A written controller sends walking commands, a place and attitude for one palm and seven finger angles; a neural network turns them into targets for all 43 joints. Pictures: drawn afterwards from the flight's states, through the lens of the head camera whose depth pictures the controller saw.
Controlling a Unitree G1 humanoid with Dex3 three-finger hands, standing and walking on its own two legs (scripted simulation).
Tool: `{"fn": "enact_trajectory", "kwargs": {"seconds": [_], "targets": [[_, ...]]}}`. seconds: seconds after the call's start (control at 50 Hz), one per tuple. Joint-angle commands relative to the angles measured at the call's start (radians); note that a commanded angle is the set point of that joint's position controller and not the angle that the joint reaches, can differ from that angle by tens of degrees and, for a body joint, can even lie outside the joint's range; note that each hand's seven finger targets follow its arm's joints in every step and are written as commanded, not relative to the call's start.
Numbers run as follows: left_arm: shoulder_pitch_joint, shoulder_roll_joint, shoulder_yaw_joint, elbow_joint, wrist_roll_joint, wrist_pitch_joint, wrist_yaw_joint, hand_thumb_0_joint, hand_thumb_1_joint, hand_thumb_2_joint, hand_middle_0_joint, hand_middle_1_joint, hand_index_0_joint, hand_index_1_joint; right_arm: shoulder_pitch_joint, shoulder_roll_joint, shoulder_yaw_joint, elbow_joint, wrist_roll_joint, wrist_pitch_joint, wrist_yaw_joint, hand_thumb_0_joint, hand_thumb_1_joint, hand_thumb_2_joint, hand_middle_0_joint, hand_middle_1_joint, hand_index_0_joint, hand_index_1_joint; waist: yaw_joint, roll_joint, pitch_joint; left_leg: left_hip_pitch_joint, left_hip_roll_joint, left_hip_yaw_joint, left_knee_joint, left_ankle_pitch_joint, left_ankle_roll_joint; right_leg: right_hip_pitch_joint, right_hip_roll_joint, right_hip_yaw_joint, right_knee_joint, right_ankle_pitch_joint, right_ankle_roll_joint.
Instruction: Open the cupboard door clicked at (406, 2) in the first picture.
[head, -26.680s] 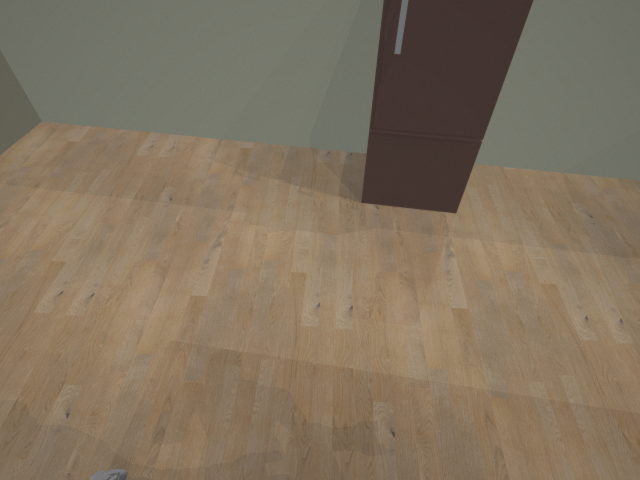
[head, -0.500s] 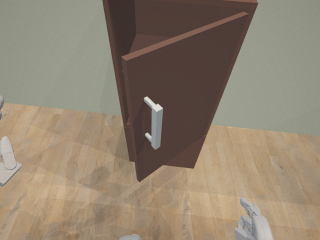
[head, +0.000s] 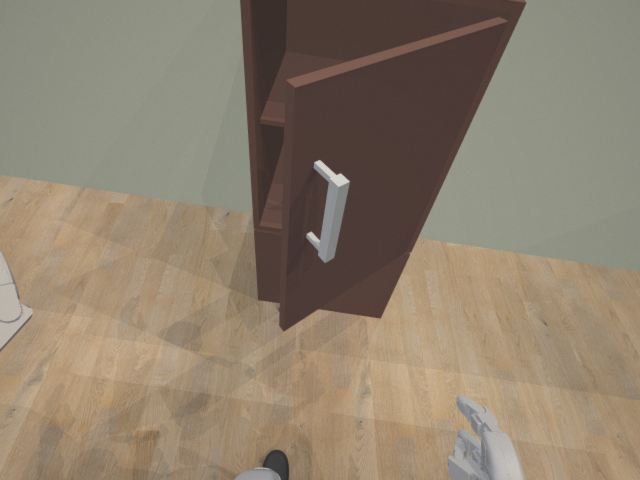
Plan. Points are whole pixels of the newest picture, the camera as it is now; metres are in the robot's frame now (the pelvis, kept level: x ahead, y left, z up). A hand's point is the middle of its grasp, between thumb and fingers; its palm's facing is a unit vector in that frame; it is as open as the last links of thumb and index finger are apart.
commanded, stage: step back with the hand held close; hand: left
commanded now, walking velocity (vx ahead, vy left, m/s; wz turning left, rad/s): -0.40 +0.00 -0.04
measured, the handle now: (324, 214) +0.47 +0.04 +0.05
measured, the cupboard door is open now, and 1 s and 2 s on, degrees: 45 45 45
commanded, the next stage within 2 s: stop stepping back and stand still in 0.04 s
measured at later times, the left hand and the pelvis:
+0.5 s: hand out of the picture +0.09 +0.24 +0.18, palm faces +0.34 -0.79 -0.50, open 7.4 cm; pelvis -0.10 -0.01 +0.01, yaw -5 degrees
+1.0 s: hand out of the picture +0.07 +0.27 +0.16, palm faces +0.44 -0.78 -0.44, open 7.4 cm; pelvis -0.13 +0.01 +0.00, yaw -2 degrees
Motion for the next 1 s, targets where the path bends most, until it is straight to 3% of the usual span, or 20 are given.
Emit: {"fn": "enact_trajectory", "kwargs": {"seconds": [0.0, 0.06, 0.12, 0.16, 0.18, 0.2, 0.22, 0.24, 0.32, 0.34, 0.36, 0.38, 0.46, 0.54, 0.62, 0.7, 0.8, 0.86, 0.92, 0.98], "targets": [[-0.014, 0.162, 0.078, -0.161, -0.016, -0.066, -0.013, 0.0, 0.9, 0.9, -0.2, -0.3, -0.2, -0.3, -0.044, -0.163, -0.064, -0.114, -0.011, -0.041, -0.008, 0.0, -0.9, -0.9, 0.2, 0.3, 0.2, 0.3, -0.007, 0.229, -0.21, 0.338, 0.139, -0.127, -0.194, -0.261, -0.101, 0.062, -0.013, -0.033, -0.52, 0.061, -0.048], [-0.091, 0.269, 0.137, -0.19, -0.026, -0.096, -0.022, 0.0, 0.9, 0.9, -0.2, -0.3, -0.2, -0.3, -0.077, -0.148, -0.042, -0.117, -0.003, -0.014, -0.025, 0.0, -0.9, -0.9, 0.2, 0.3, 0.2, 0.3, -0.01, -0.112, -0.131, 0.409, 0.014, -0.017, 0.333, -0.278, -0.099, -0.203, -0.34, 0.21, -0.696, 0.445, -0.12], [-0.146, 0.252, 0.117, -0.16, -0.009, -0.066, -0.039, 0.0, 0.9, 0.9, -0.2, -0.3, -0.2, -0.3, -0.104, -0.154, -0.046, -0.129, 0.018, -0.041, -0.056, 0.0, -0.9, -0.9, 0.2, 0.3, 0.2, 0.3, -0.026, -0.266, -0.117, 0.257, -0.046, -0.022, 0.413, -0.312, -0.084, -0.074, -0.297, 0.068, -0.464, 0.896, -0.084], [-0.072, 0.202, 0.106, -0.136, -0.024, -0.011, -0.048, 0.0, 0.9, 0.9, -0.2, -0.3, -0.2, -0.3, -0.1, -0.169, -0.035, -0.143, 0.021, -0.024, -0.069, 0.0, -0.9, -0.9, 0.2, 0.3, 0.2, 0.3, -0.056, 0.052, -0.133, 0.418, -0.001, -0.102, 0.086, 0.17, -0.039, -0.114, -0.116, -0.045, -0.201, 0.66, 0.034], [-0.064, 0.204, 0.115, -0.159, -0.031, -0.013, -0.047, 0.0, 0.9, 0.9, -0.2, -0.3, -0.2, -0.3, -0.106, -0.194, -0.044, -0.155, 0.015, -0.035, -0.058, 0.0, -0.9, -0.9, 0.2, 0.3, 0.2, 0.3, -0.026, 0.29, -0.198, 0.427, 0.142, -0.302, -0.062, 0.284, 0.033, -0.079, 0.0, -0.024, -0.027, 0.172, 0.047], [-0.094, 0.176, 0.072, -0.127, -0.034, -0.029, -0.055, 0.0, 0.9, 0.9, -0.2, -0.3, -0.2, -0.3, -0.089, -0.194, -0.051, -0.143, 0.021, -0.055, -0.045, 0.0, -0.9, -0.9, 0.2, 0.3, 0.2, 0.3, -0.034, 0.292, -0.148, 0.329, 0.182, -0.415, -0.185, -0.059, 0.05, -0.039, 0.028, 0.057, 0.073, -0.127, 0.026], [-0.005, 0.21, 0.137, -0.103, -0.029, -0.031, -0.04, 0.0, 0.9, 0.9, -0.2, -0.3, -0.2, -0.3, -0.091, -0.176, -0.046, -0.148, 0.009, -0.068, -0.038, 0.0, -0.9, -0.9, 0.2, 0.3, 0.2, 0.3, -0.005, 0.257, -0.177, 0.253, 0.21, -0.476, -0.28, -0.482, 0.039, -0.024, 0.013, 0.079, 0.085, -0.101, 0.013], [0.035, 0.235, 0.165, -0.156, -0.028, -0.027, -0.028, 0.0, 0.9, 0.9, -0.2, -0.3, -0.2, -0.3, -0.097, -0.166, -0.042, -0.164, 0.001, -0.06, -0.034, 0.0, -0.9, -0.9, 0.2, 0.3, 0.2, 0.3, -0.002, 0.227, -0.163, 0.167, 0.179, -0.424, -0.322, -0.634, 0.012, 0.041, 0.013, 0.048, 0.024, -0.055, -0.005], [0.215, 0.205, 0.157, -0.211, -0.019, -0.017, -0.025, 0.0, 0.9, 0.9, -0.2, -0.3, -0.2, -0.3, -0.099, -0.164, -0.042, -0.199, -0.004, -0.029, -0.023, 0.0, -0.9, -0.9, 0.2, 0.3, 0.2, 0.3, -0.001, 0.265, -0.124, -0.077, 0.017, -0.111, -0.208, -0.632, -0.09, 0.315, 0.021, -0.057, -0.39, 0.028, -0.038], [0.225, 0.22, 0.16, -0.212, -0.01, -0.013, -0.026, 0.0, 0.9, 0.9, -0.2, -0.3, -0.2, -0.3, -0.085, -0.153, -0.046, -0.193, 0.001, -0.012, -0.02, 0.0, -0.9, -0.9, 0.2, 0.3, 0.2, 0.3, -0.012, 0.069, -0.102, 0.006, -0.059, -0.016, 0.079, -0.531, -0.089, 0.152, -0.112, 0.069, -0.577, 0.029, -0.054], [0.194, 0.237, 0.167, -0.218, -0.008, -0.009, -0.027, 0.0, 0.9, 0.9, -0.2, -0.3, -0.2, -0.3, -0.079, -0.154, -0.055, -0.18, -0.001, 0.008, -0.024, 0.0, -0.9, -0.9, 0.2, 0.3, 0.2, 0.3, -0.014, -0.177, -0.082, 0.115, -0.119, -0.009, 0.492, -0.427, -0.102, -0.175, -0.346, 0.371, -0.76, -0.162, -0.12], [0.067, 0.239, 0.162, -0.247, -0.003, -0.006, -0.023, 0.0, 0.9, 0.9, -0.2, -0.3, -0.2, -0.3, -0.061, -0.169, -0.055, -0.154, -0.011, 0.013, -0.028, 0.0, -0.9, -0.9, 0.2, 0.3, 0.2, 0.3, -0.023, -0.199, -0.036, 0.043, -0.093, -0.051, 0.717, -0.393, -0.101, -0.319, -0.427, 0.444, -0.785, -0.266, -0.164], [-0.105, 0.157, 0.075, 0.022, 0.032, -0.012, -0.002, 0.0, 0.9, 0.9, -0.2, -0.3, -0.2, -0.3, -0.033, -0.172, -0.042, -0.105, -0.002, -0.031, -0.065, 0.0, -0.9, -0.9, 0.2, 0.3, 0.2, 0.3, -0.052, -0.082, 0.029, 0.073, 0.007, -0.029, 0.486, -0.383, -0.062, -0.201, -0.304, 0.22, -0.662, -0.025, -0.096], [-0.162, 0.113, 0.001, 0.041, 0.055, -0.022, 0.007, 0.0, 0.9, 0.9, -0.2, -0.3, -0.2, -0.3, -0.022, -0.183, -0.045, -0.091, 0.001, -0.073, -0.078, 0.0, -0.9, -0.9, 0.2, 0.3, 0.2, 0.3, -0.028, -0.048, 0.012, 0.226, -0.029, 0.016, 0.107, -0.387, -0.02, -0.077, -0.261, 0.187, -0.578, 0.089, -0.059], [-0.046, 0.163, 0.065, -0.077, 0.036, -0.038, 0.001, 0.0, 0.9, 0.9, -0.2, -0.3, -0.2, -0.3, -0.029, -0.189, -0.051, -0.129, 0.011, -0.077, -0.061, 0.0, -0.9, -0.9, 0.2, 0.3, 0.2, 0.3, -0.019, 0.009, -0.082, 0.258, 0.041, -0.05, 0.04, -0.151, -0.01, 0.071, -0.158, 0.093, -0.436, 0.394, -0.002], [-0.051, 0.184, 0.095, -0.155, 0.035, -0.047, -0.003, 0.0, 0.9, 0.9, -0.2, -0.3, -0.2, -0.3, -0.053, -0.183, -0.039, -0.139, 0.009, -0.078, -0.048, 0.0, -0.9, -0.9, 0.2, 0.3, 0.2, 0.3, -0.016, 0.149, -0.031, 0.141, 0.109, -0.15, -0.086, -0.29, 0.009, 0.088, -0.078, -0.014, -0.321, 0.29, 0.024], [-0.05, 0.131, 0.072, -0.039, 0.036, -0.035, 0.0, 0.0, 0.9, 0.9, -0.2, -0.3, -0.2, -0.3, -0.051, -0.178, -0.037, -0.14, 0.011, -0.076, -0.047, 0.0, -0.9, -0.9, 0.2, 0.3, 0.2, 0.3, -0.025, 0.165, 0.024, 0.033, 0.114, -0.147, -0.121, -0.661, 0.015, 0.097, -0.067, -0.012, -0.335, 0.18, 0.011], [-0.056, 0.119, 0.05, -0.009, 0.034, -0.027, -0.005, 0.0, 0.9, 0.9, -0.2, -0.3, -0.2, -0.3, -0.048, -0.171, -0.036, -0.138, 0.004, -0.068, -0.046, 0.0, -0.9, -0.9, 0.2, 0.3, 0.2, 0.3, -0.029, 0.038, 0.026, 0.054, 0.051, -0.095, 0.001, -0.599, -0.005, 0.047, -0.099, 0.096, -0.446, 0.12, -0.016], [-0.096, 0.128, 0.037, -0.012, 0.029, -0.019, -0.008, 0.0, 0.9, 0.9, -0.2, -0.3, -0.2, -0.3, -0.034, -0.16, -0.039, -0.118, 0.0, -0.058, -0.042, 0.0, -0.9, -0.9, 0.2, 0.3, 0.2, 0.3, -0.038, -0.141, -0.007, 0.114, -0.03, -0.008, 0.278, -0.433, -0.032, -0.04, -0.253, 0.311, -0.594, -0.017, -0.091], [-0.127, 0.139, 0.046, -0.037, 0.03, -0.023, 0.0, 0.0, 0.9, 0.9, -0.2, -0.3, -0.2, -0.3, -0.036, -0.159, -0.035, -0.112, 0.002, -0.056, -0.039, 0.0, -0.9, -0.9, 0.2, 0.3, 0.2, 0.3, -0.04, -0.103, -0.045, 0.2, -0.021, -0.014, 0.213, -0.342, -0.036, -0.017, -0.274, 0.225, -0.538, 0.171, -0.094]]}}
